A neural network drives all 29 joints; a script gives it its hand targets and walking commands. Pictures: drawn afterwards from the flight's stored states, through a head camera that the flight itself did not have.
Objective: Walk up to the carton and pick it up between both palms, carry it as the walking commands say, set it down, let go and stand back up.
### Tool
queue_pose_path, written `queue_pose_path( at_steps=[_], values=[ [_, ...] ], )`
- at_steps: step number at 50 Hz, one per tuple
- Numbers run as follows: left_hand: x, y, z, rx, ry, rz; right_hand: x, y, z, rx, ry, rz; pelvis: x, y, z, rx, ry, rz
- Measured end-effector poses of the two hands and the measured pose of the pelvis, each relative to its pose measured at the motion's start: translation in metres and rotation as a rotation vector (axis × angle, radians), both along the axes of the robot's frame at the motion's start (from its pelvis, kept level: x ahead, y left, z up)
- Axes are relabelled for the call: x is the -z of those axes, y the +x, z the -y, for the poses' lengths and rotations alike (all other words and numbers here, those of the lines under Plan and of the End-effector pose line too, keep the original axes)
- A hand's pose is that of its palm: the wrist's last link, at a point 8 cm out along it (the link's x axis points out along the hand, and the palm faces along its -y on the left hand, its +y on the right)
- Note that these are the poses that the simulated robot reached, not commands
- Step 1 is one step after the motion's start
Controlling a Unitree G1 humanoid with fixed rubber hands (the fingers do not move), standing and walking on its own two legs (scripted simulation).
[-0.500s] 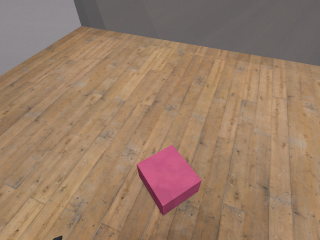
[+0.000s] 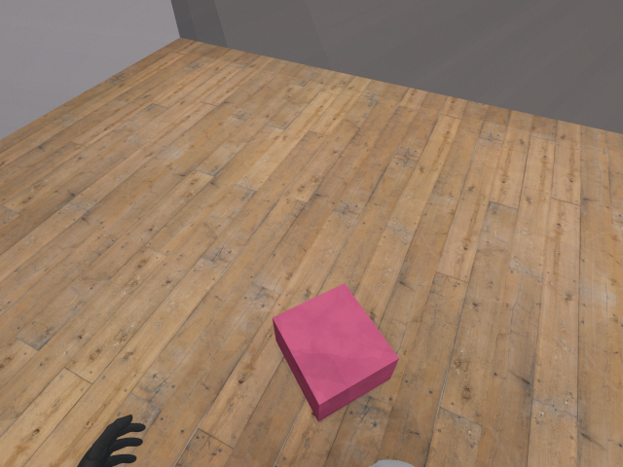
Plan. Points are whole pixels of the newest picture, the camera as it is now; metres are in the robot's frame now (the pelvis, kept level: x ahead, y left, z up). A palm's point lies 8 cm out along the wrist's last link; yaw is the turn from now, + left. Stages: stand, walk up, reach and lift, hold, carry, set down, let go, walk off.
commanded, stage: walk up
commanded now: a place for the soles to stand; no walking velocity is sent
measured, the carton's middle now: (332, 348) +0.58 -0.05 -0.65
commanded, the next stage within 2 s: none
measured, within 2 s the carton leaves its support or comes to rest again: neither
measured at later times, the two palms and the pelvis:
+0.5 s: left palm out of the picture +0.09 +0.09 -0.09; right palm out of the picture +0.11 -0.55 -0.06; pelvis +0.02 -0.22 +0.01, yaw +9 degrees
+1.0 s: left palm out of the picture +0.12 -0.14 -0.10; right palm out of the picture +0.21 -0.79 -0.09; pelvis +0.09 -0.46 +0.00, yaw +13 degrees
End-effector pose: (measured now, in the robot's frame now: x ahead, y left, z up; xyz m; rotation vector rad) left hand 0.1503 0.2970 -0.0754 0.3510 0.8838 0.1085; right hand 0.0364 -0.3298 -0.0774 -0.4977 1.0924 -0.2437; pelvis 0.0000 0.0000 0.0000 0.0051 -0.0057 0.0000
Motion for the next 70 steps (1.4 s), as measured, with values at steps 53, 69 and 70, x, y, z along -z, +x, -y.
queue_pose_path(
  at_steps=[53, 69, 70],
  values=[
    [0.016, -0.031, 0.449, -0.276, 0.050, -0.262, 0.010, 0.199, 0.471, -0.246, -0.035, -0.178, -0.003, 0.107, 0.476, -0.246, 0.052, -0.049],
    [-0.010, 0.047, 0.501, -0.346, 0.244, -0.126, 0.074, 0.332, 0.498, -0.313, 0.133, -0.098, 0.022, 0.182, 0.552, -0.313, 0.065, 0.041],
    [-0.013, 0.046, 0.504, -0.358, 0.254, -0.126, 0.078, 0.341, 0.497, -0.324, 0.151, -0.093, 0.023, 0.185, 0.556, -0.318, 0.060, 0.048]
  ],
)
